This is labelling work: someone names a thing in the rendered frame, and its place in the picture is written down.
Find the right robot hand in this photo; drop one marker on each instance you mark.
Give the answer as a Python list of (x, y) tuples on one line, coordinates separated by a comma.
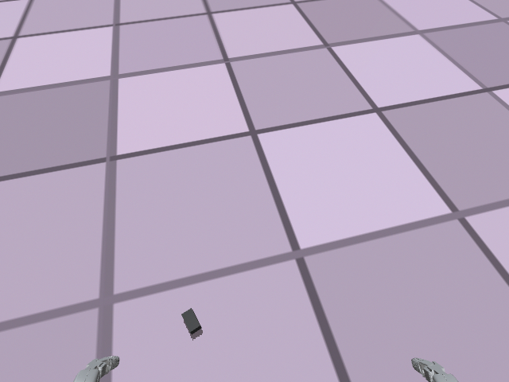
[(432, 371)]

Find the left robot hand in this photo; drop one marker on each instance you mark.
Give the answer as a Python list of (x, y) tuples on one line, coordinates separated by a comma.
[(96, 369)]

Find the small box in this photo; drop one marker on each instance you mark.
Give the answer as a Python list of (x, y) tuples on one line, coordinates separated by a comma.
[(191, 321)]

